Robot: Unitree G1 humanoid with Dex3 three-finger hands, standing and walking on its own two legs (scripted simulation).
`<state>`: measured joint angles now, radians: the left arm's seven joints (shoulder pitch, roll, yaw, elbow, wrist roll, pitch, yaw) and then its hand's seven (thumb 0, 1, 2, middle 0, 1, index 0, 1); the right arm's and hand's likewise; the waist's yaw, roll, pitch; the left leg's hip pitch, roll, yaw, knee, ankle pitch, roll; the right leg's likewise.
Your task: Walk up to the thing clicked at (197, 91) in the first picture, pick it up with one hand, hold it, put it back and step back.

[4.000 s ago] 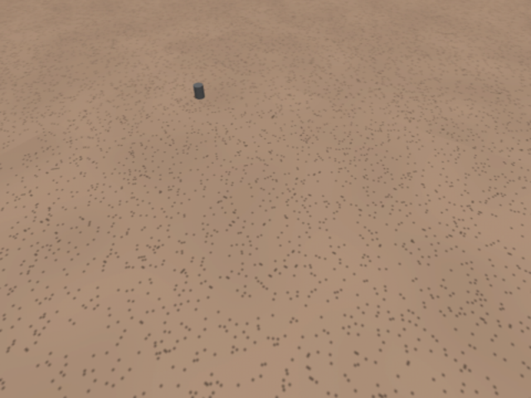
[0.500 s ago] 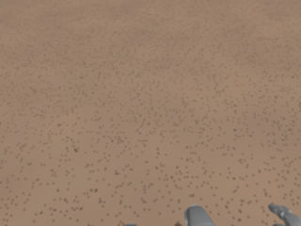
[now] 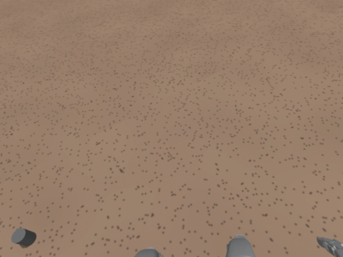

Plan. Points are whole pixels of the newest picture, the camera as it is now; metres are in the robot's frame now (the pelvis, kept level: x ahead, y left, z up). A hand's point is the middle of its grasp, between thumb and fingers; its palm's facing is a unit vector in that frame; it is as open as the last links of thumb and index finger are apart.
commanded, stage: walk up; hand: left
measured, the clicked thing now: (24, 237) +0.32 +0.85 -0.67
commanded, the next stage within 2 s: none
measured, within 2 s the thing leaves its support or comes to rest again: neither
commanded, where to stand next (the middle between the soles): -0.13 +0.73 m, yaw -15 degrees
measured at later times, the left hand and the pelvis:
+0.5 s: hand out of the picture +0.04 +0.51 -0.09, palm faces -0.11 -0.81 -0.58, open 7.4 cm; pelvis -0.04 +0.21 +0.02, yaw -4 degrees
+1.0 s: hand out of the picture -0.02 +0.72 -0.10, palm faces -0.16 -0.81 -0.56, open 7.4 cm; pelvis -0.11 +0.44 +0.01, yaw -7 degrees
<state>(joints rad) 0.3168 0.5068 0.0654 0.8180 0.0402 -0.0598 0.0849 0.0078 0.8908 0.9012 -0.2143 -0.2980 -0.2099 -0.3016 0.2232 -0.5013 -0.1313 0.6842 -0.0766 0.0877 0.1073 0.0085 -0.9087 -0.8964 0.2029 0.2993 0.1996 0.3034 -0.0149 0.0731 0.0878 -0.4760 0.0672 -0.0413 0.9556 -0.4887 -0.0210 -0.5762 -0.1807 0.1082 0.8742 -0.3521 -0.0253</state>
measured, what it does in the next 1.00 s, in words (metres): steps to the left: right foot, then left foot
